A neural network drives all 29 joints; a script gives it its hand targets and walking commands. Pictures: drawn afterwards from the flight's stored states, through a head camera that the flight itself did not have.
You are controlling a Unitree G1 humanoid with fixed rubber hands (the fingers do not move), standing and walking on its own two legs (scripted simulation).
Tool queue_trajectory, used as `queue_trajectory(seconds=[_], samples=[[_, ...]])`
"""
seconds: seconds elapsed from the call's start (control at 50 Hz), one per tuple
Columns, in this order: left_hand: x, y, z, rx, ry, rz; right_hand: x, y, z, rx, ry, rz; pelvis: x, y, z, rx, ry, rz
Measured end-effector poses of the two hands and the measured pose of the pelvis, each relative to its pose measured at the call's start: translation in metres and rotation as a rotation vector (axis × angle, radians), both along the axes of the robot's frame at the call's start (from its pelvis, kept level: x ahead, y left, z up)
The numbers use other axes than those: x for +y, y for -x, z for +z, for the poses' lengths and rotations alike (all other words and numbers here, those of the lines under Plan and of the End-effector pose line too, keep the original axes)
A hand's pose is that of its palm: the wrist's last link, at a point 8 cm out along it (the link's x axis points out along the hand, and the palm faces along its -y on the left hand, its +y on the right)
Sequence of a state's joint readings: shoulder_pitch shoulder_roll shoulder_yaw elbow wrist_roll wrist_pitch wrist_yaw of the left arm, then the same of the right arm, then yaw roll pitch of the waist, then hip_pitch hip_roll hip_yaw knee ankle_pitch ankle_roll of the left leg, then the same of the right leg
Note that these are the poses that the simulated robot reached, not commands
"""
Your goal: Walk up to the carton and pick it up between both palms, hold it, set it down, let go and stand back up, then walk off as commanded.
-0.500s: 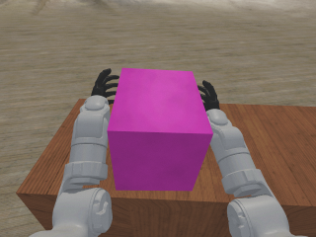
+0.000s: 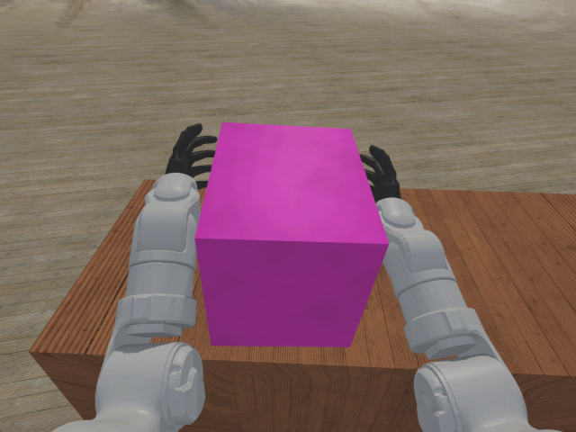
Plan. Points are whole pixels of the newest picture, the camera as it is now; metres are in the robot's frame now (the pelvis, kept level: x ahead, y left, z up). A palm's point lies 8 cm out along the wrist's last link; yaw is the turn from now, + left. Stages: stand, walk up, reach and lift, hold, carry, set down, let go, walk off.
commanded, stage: hold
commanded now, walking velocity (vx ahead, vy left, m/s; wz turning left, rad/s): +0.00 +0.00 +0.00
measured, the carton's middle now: (284, 231) +0.34 +0.01 +0.17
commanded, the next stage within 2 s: set down in 0.32 s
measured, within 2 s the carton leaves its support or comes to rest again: neither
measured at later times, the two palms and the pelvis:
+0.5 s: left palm (181, 178) +0.37 +0.15 +0.23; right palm (383, 199) +0.37 -0.12 +0.20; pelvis +0.00 +0.00 +0.00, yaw +0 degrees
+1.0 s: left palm (193, 184) +0.42 +0.15 +0.19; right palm (371, 212) +0.41 -0.12 +0.15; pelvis +0.02 +0.00 +0.00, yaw +0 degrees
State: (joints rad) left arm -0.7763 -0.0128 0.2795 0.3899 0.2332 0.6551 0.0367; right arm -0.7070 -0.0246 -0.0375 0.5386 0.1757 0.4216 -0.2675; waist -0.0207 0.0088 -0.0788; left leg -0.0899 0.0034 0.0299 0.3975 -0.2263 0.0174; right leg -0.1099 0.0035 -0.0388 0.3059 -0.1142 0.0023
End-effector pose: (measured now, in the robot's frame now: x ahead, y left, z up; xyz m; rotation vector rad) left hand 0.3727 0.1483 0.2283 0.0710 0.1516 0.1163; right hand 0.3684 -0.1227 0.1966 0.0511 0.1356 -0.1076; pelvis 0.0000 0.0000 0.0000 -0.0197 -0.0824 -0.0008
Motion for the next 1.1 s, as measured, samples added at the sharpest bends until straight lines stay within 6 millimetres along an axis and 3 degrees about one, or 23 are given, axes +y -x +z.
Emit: queue_trajectory(seconds=[0.44, 0.62, 0.92, 1.1], samples=[[0.000, 0.000, 0.001, -0.005, -0.001, 0.002, 0.001, -0.001, 0.000, -0.006, -0.005, 0.002, 0.000, 0.000, 0.000, -0.001, 0.000, 0.000], [0.004, -0.004, 0.012, -0.080, -0.029, 0.007, 0.003, -0.010, 0.013, -0.095, 0.005, 0.012, -0.001, -0.001, 0.000, 0.000, -0.001, 0.000], [0.001, -0.042, -0.030, -0.036, -0.015, -0.042, 0.002, -0.034, -0.037, -0.069, 0.019, -0.031, 0.001, -0.018, 0.001, 0.012, 0.000, 0.000], [0.001, -0.054, -0.042, -0.033, -0.044, -0.074, 0.002, -0.039, -0.052, -0.066, 0.011, -0.056, 0.007, -0.030, 0.002, 0.027, 0.008, 0.000]])
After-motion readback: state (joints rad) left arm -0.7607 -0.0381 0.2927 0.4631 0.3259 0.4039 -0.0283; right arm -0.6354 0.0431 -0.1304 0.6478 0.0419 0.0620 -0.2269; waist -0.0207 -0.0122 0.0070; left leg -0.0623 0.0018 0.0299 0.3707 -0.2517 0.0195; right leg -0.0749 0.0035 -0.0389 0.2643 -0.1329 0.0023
